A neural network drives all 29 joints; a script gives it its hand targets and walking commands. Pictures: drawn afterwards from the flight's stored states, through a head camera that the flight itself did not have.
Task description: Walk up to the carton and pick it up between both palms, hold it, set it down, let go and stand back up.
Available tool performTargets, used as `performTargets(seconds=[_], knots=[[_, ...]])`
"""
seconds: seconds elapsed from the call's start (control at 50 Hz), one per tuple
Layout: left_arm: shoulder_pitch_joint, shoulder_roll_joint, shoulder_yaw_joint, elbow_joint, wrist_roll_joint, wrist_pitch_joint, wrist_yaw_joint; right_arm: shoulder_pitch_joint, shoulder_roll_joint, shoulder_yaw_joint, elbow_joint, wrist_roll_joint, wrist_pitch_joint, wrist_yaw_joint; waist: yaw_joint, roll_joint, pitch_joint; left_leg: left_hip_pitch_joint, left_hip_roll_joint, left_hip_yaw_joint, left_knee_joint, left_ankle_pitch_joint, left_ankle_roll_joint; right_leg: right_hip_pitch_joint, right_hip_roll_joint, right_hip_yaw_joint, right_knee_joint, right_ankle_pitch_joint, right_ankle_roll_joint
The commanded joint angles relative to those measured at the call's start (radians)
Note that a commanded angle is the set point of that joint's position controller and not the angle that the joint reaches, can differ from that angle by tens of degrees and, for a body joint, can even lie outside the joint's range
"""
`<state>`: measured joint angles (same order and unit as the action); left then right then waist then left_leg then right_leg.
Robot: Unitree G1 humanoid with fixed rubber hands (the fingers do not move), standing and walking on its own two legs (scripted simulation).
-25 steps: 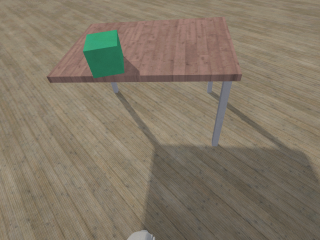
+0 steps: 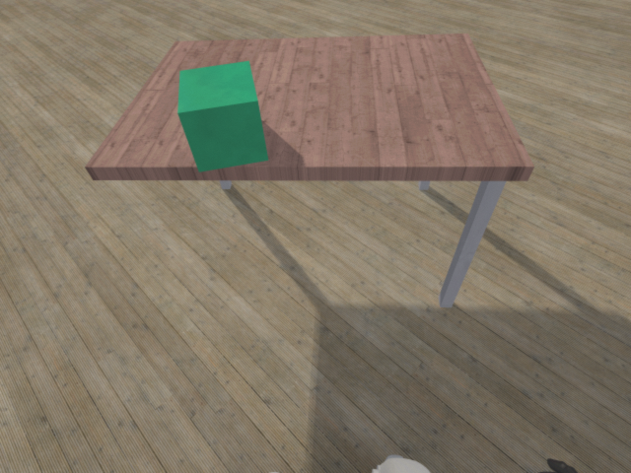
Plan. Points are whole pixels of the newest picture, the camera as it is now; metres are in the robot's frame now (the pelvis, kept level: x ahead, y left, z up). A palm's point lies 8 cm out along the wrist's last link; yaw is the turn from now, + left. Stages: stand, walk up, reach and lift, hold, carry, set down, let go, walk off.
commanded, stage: walk up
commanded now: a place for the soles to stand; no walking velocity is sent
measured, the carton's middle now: (224, 115) +0.88 +0.18 +0.00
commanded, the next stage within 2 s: none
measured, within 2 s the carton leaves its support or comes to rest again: neither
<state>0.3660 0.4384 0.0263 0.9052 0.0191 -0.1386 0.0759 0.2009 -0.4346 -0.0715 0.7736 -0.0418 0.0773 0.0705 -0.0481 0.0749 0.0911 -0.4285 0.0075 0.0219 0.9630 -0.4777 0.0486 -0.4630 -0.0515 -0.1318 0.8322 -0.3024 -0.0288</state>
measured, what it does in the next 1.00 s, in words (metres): steps on the spot: left foot, then right foot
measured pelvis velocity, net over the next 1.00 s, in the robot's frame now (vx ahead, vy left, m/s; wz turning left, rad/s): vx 0.04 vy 0.07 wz -0.14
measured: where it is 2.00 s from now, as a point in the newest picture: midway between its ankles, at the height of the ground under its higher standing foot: (272, 471)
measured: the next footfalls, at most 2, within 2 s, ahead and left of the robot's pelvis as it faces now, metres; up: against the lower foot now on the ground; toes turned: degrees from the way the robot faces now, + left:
left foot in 0.22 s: +0.14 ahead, +0.23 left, +0.00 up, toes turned +2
right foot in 0.40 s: +0.09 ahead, -0.05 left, +0.00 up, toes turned -9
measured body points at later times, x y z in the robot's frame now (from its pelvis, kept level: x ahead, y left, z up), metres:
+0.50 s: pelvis +0.06 +0.11 +0.01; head +0.09 +0.11 +0.46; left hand +0.15 +0.43 -0.11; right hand +0.16 -0.21 -0.11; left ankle +0.10 +0.23 -0.69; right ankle +0.07 -0.03 -0.69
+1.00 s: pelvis +0.04 +0.07 +0.02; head +0.06 +0.07 +0.47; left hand +0.16 +0.37 -0.10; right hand +0.07 -0.25 -0.10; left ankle +0.10 +0.21 -0.69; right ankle +0.05 -0.04 -0.69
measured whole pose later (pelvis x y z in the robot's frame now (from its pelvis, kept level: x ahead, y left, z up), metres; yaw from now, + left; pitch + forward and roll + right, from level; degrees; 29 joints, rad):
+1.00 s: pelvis +0.04 +0.07 +0.02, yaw -8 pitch -3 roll +1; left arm 0.15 0.38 0.04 1.03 0.02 0.01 -0.02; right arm 0.15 -0.39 -0.02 1.06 -0.01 -0.02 -0.02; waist 0.00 -0.01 0.08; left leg -0.34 0.05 0.02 0.70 -0.32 -0.03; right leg -0.32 -0.01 -0.01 0.73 -0.36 -0.01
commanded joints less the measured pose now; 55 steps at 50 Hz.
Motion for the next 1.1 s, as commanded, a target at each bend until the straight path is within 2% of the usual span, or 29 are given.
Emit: performTargets(seconds=[0.0, 0.08, 0.1, 0.14, 0.18, 0.2, 0.22, 0.24, 0.28, 0.34, 0.38, 0.42, 0.46, 0.52, 0.54, 0.58, 0.64, 0.66, 0.68, 0.7, 0.72, 0.74, 0.82, 0.86, 0.88, 0.92, 0.98, 1.06, 1.08], knots=[[0.077, 0.45, 0.137, -0.081, 0.004, 0.001, 0.044, -0.16, -0.254, -0.067, -0.136, -0.009, -0.005, -0.011, 0.113, -0.039, 0.001, -0.386, 0.111, -0.182, 0.319, -0.022, -0.039, 0.207, -0.478, 0.801, -0.603, -0.395, -0.272], [-0.031, 0.339, 0.114, -0.079, 0.012, 0.006, 0.017, 0.012, -0.217, -0.083, -0.026, 0.023, -0.028, -0.011, 0.028, -0.255, -0.085, -0.164, 0.096, -0.091, 0.172, -0.001, -0.048, 0.08, -0.279, 0.34, -0.384, -0.033, -0.198], [-0.011, 0.333, 0.109, -0.069, 0.022, 0.013, 0.004, -0.007, -0.181, -0.072, -0.016, 0.034, -0.034, -0.013, 0.048, -0.275, -0.051, -0.116, 0.082, -0.044, 0.035, -0.068, -0.059, 0.034, -0.248, 0.298, -0.356, 0.069, -0.2], [-0.114, 0.307, 0.092, -0.091, 0.009, 0.029, -0.016, 0.047, -0.166, -0.067, 0.028, 0.044, -0.052, -0.024, -0.002, -0.344, -0.099, 0.077, 0.053, 0.005, -0.126, 0.057, -0.044, -0.043, -0.194, 0.214, -0.23, 0.156, -0.153], [-0.1, 0.242, 0.058, -0.059, 0.0, 0.054, -0.027, 0.132, -0.175, -0.078, 0.096, 0.036, -0.055, -0.035, -0.033, -0.136, -0.169, 0.267, -0.035, 0.07, -0.234, 0.171, -0.054, -0.127, -0.095, 0.138, -0.045, -0.02, -0.095], [-0.101, 0.171, 0.052, -0.07, -0.008, 0.07, -0.033, 0.129, -0.205, -0.072, 0.087, 0.027, -0.074, -0.055, -0.036, 0.039, -0.172, 0.199, 0.11, -0.171, -0.453, 0.015, -0.007, -0.117, -0.017, 0.056, 0.139, -0.125, -0.024], [-0.057, 0.173, 0.042, -0.069, -0.025, 0.081, -0.025, 0.029, -0.31, -0.077, 0.051, 0.031, -0.075, -0.067, -0.012, 0.126, -0.145, 0.137, 0.33, -0.553, -0.587, -0.14, 0.134, -0.179, 0.039, 0.116, 0.175, -0.264, 0.011], [-0.078, 0.217, 0.046, -0.042, -0.022, 0.082, -0.02, -0.06, -0.346, -0.078, 0.043, 0.034, -0.085, -0.07, 0.013, 0.099, -0.07, -0.002, 0.362, -0.604, -0.584, -0.201, 0.218, -0.132, -0.032, 0.146, 0.177, -0.298, 0.005], [-0.05, 0.21, 0.057, 0.006, -0.011, 0.079, -0.03, -0.132, -0.274, -0.047, 0.023, 0.03, -0.088, -0.077, 0.057, 0.055, -0.069, 0.044, 0.276, -0.411, -0.495, -0.067, 0.154, -0.094, -0.01, 0.131, 0.143, -0.207, 0.006], [-0.024, 0.221, 0.063, 0.06, -0.005, 0.087, -0.036, -0.128, -0.27, -0.044, 0.083, 0.048, -0.097, -0.08, 0.062, 0.089, -0.055, 0.01, 0.308, -0.383, -0.451, 0.32, 0.159, 0.012, 0.01, 0.119, 0.097, -0.149, 0.0], [-0.03, 0.176, 0.054, 0.056, -0.015, 0.083, -0.043, -0.139, -0.217, -0.022, 0.097, 0.045, -0.106, -0.088, 0.085, 0.013, -0.154, 0.102, 0.267, -0.238, -0.321, 0.519, 0.123, 0.072, -0.014, 0.152, -0.053, 0.137, -0.017], [-0.111, 0.22, 0.067, 0.028, 0.004, 0.076, -0.049, -0.063, -0.184, -0.015, 0.113, 0.067, -0.114, -0.1, 0.023, -0.07, -0.196, 0.099, 0.179, -0.142, -0.252, 0.551, 0.063, 0.164, -0.063, 0.292, -0.076, 0.486, -0.071], [-0.163, 0.207, 0.055, 0.023, -0.021, 0.098, -0.058, -0.062, -0.211, -0.015, 0.141, 0.06, -0.121, -0.104, 0.027, -0.027, -0.21, 0.16, 0.188, -0.138, -0.348, 0.444, 0.047, 0.124, -0.032, 0.234, -0.042, 0.438, -0.044], [-0.162, 0.178, 0.05, 0.022, -0.006, 0.123, -0.065, -0.051, -0.253, -0.034, 0.15, 0.051, -0.125, -0.114, 0.033, 0.037, -0.186, 0.257, 0.326, -0.258, -0.44, 0.528, 0.143, 0.01, 0.022, 0.153, 0.037, 0.111, 0.009], [-0.157, 0.18, 0.053, 0.031, 0.0, 0.135, -0.066, -0.091, -0.246, -0.03, 0.152, 0.043, -0.124, -0.11, 0.026, 0.121, -0.184, 0.219, 0.386, -0.287, -0.477, 0.513, 0.187, -0.004, 0.041, 0.158, 0.115, -0.186, 0.007], [-0.16, 0.162, 0.067, 0.005, 0.002, 0.144, -0.083, -0.088, -0.283, -0.044, 0.147, 0.045, -0.131, -0.122, 0.03, 0.082, -0.111, 0.164, 0.417, -0.332, -0.538, 0.315, 0.227, -0.033, 0.014, 0.179, 0.157, -0.275, 0.003], [-0.098, 0.129, 0.068, 0.046, 0.005, 0.123, -0.09, -0.198, -0.231, -0.008, 0.131, 0.034, -0.131, -0.115, 0.108, 0.035, -0.142, 0.027, 0.28, -0.113, -0.44, 0.247, 0.117, 0.153, 0.01, 0.12, -0.115, -0.036, -0.008], [-0.097, 0.147, 0.082, 0.062, 0.022, 0.123, -0.093, -0.179, -0.226, -0.015, 0.133, 0.03, -0.123, -0.109, 0.094, 0.063, -0.149, 0.047, 0.218, -0.056, -0.366, 0.222, 0.072, 0.217, 0.05, 0.088, -0.21, -0.025, -0.015], [-0.088, 0.184, 0.092, 0.054, 0.027, 0.117, -0.09, -0.123, -0.203, -0.014, 0.138, 0.031, -0.117, -0.111, 0.094, 0.007, -0.174, 0.017, 0.184, 0.001, -0.255, 0.262, 0.03, 0.279, 0.026, 0.145, -0.284, 0.058, -0.033], [-0.092, 0.255, 0.107, 0.04, 0.027, 0.103, -0.084, -0.11, -0.153, 0.002, 0.133, 0.04, -0.109, -0.104, 0.072, -0.22, -0.178, -0.087, 0.077, 0.08, -0.072, 0.107, -0.042, 0.327, -0.157, 0.497, -0.394, 0.24, -0.096], [-0.134, 0.292, 0.106, 0.03, 0.02, 0.105, -0.079, -0.218, -0.146, 0.008, 0.104, 0.044, -0.108, -0.119, 0.12, -0.256, -0.145, -0.167, 0.034, 0.058, -0.026, -0.131, -0.033, 0.277, -0.262, 0.609, -0.435, 0.233, -0.225], [-0.184, 0.275, 0.099, 0.034, 0.018, 0.1, -0.079, -0.164, -0.143, 0.008, 0.125, 0.041, -0.11, -0.115, 0.066, -0.254, -0.139, -0.056, 0.066, -0.038, -0.033, -0.134, -0.046, 0.21, -0.278, 0.596, -0.422, 0.275, -0.244], [-0.293, 0.206, 0.06, 0.011, -0.014, 0.12, -0.068, -0.025, -0.148, -0.002, 0.201, 0.051, -0.131, -0.111, -0.008, -0.16, -0.132, 0.23, 0.054, -0.036, -0.405, 0.262, 0.003, 0.085, -0.126, 0.337, -0.214, 0.399, -0.086], [-0.268, 0.147, 0.046, 0.004, -0.016, 0.138, -0.077, -0.056, -0.239, -0.013, 0.198, 0.022, -0.141, -0.109, 0.04, 0.074, -0.159, 0.212, 0.259, -0.339, -0.53, 0.196, 0.104, 0.002, 0.003, 0.162, -0.053, -0.011, -0.001], [-0.215, 0.151, 0.054, 0.056, -0.024, 0.142, -0.075, -0.124, -0.247, -0.017, 0.192, 0.024, -0.139, -0.106, 0.059, 0.083, -0.117, 0.136, 0.318, -0.375, -0.56, 0.138, 0.163, 0.096, -0.004, 0.141, -0.074, -0.171, 0.007], [-0.189, 0.155, 0.052, 0.087, 0.003, 0.125, -0.083, -0.169, -0.219, -0.007, 0.187, 0.023, -0.128, -0.1, 0.088, 0.019, -0.113, 0.084, 0.183, -0.195, -0.486, 0.15, 0.064, 0.176, -0.02, 0.195, -0.245, -0.047, -0.013], [-0.249, 0.211, 0.071, 0.072, -0.005, 0.109, -0.088, -0.119, -0.144, 0.017, 0.213, 0.031, -0.115, -0.101, 0.058, -0.169, -0.066, 0.093, 0.008, -0.012, -0.3, 0.066, -0.022, 0.117, -0.18, 0.476, -0.474, -0.048, -0.115], [-0.367, 0.163, 0.048, 0.064, -0.013, 0.115, -0.082, -0.039, -0.139, 0.018, 0.272, 0.028, -0.125, -0.09, 0.001, -0.173, -0.107, 0.267, 0.051, -0.085, -0.459, 0.267, -0.008, 0.088, -0.106, 0.287, -0.409, 0.0, -0.051], [-0.335, 0.155, 0.048, 0.068, -0.019, 0.126, -0.081, -0.092, -0.158, 0.016, 0.254, 0.031, -0.127, -0.091, 0.033, -0.135, -0.114, 0.237, 0.091, -0.15, -0.503, 0.225, 0.016, 0.105, -0.055, 0.261, -0.384, 0.002, -0.021]])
